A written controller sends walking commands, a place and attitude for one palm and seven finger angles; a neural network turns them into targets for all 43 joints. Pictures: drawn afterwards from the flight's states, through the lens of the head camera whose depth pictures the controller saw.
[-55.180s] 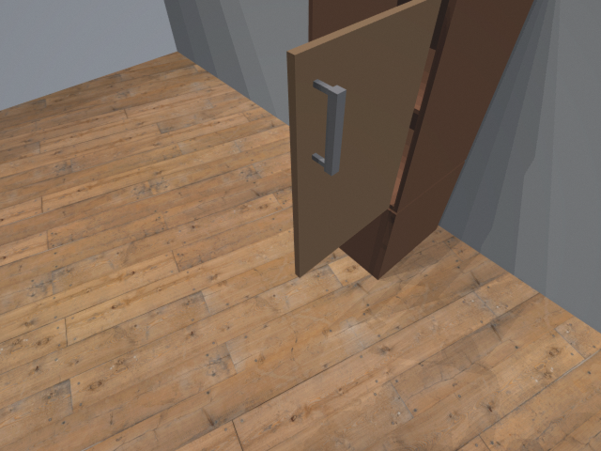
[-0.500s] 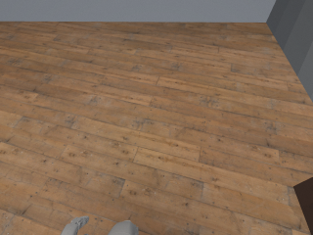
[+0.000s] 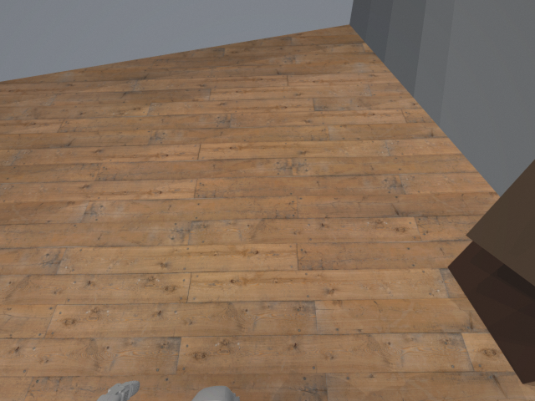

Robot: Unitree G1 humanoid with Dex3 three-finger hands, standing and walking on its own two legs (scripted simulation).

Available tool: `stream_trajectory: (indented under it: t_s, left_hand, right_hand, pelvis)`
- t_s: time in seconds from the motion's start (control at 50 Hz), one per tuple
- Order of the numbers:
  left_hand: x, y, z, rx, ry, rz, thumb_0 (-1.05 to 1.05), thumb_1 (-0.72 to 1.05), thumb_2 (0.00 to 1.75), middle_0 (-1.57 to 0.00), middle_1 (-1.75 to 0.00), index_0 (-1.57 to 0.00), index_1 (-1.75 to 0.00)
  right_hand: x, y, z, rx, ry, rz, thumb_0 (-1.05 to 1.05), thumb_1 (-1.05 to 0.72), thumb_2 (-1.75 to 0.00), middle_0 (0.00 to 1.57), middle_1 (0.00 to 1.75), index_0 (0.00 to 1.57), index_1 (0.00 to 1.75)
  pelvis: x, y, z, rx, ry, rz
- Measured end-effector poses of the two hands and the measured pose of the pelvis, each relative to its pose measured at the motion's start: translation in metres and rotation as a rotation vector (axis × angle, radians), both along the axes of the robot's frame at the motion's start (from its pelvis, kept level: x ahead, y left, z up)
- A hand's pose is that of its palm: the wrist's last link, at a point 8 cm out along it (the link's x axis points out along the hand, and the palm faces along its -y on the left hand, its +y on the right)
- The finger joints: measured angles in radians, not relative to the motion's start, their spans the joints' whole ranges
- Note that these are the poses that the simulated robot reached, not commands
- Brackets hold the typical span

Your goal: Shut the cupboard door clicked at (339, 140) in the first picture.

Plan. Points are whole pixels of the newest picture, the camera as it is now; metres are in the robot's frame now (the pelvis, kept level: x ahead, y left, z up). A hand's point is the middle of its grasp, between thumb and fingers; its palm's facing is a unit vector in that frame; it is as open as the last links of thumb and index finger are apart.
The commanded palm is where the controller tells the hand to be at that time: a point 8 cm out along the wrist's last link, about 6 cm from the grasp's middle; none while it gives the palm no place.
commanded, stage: turn to face it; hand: left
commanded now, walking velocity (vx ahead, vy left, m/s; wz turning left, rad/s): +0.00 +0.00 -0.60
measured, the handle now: out of the picture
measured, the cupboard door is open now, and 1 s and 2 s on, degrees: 24 24 24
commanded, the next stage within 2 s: take the last steps up to it in 1.32 s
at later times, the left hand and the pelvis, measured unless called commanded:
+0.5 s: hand (175, 361) +0.19 +0.19 -0.14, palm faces -0.30 -0.93 -0.22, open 7.4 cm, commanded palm none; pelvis +0.03 +0.02 +0.02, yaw -18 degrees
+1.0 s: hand (209, 336) +0.24 +0.14 -0.17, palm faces -0.54 -0.82 -0.20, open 7.4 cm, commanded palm none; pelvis +0.06 +0.01 +0.01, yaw -36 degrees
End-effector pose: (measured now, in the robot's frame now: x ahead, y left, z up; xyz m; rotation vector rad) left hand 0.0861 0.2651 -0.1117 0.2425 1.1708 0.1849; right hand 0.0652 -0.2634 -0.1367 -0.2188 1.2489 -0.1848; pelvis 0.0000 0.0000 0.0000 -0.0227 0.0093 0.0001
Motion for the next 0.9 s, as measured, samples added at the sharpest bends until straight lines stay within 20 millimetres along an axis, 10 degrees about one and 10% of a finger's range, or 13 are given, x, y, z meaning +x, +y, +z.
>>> stream_trajectory:
  t_s: [0.28, 0.46, 0.64, 0.9]
  left_hand:
    - [0.043, -0.002, -0.022, -0.074, 0.077, -0.136, 0.01, 0.9, 0.9, -0.21, -0.3, -0.2, -0.3]
    - [0.102, -0.02, -0.003, -0.077, 0.041, -0.281, 0.01, 0.91, 0.9, -0.2, -0.3, -0.2, -0.3]
    - [0.147, -0.073, 0.004, -0.01, -0.044, -0.449, 0.01, 0.9, 0.9, -0.2, -0.3, -0.2, -0.3]
    - [0.154, -0.085, -0.013, -0.049, 0.087, -0.533, 0.01, 0.9, 0.9, -0.21, -0.3, -0.2, -0.3]
  right_hand:
    - [0.009, 0.019, 0.032, -0.056, -0.118, -0.111, 0.01, -0.9, -0.9, 0.2, 0.3, 0.2, 0.3]
    - [-0.045, 0.029, 0.036, -0.033, -0.038, -0.238, 0.01, -0.9, -0.9, 0.2, 0.3, 0.21, 0.3]
    - [-0.105, 0.0, -0.002, 0.013, 0.048, -0.424, 0.01, -0.9, -0.9, 0.2, 0.3, 0.21, 0.3]
    - [-0.066, -0.003, 0.029, -0.05, -0.084, -0.518, 0.01, -0.9, -0.9, 0.2, 0.3, 0.2, 0.3]
  pelvis:
    - [0.019, 0.024, 0.005, 0.012, 0.023, -0.175]
    - [0.025, 0.021, 0.018, -0.015, 0.014, -0.294]
    - [0.026, -0.004, 0.0, 0.007, 0.013, -0.406]
    - [0.053, 0.003, 0.01, 0.02, 0.019, -0.553]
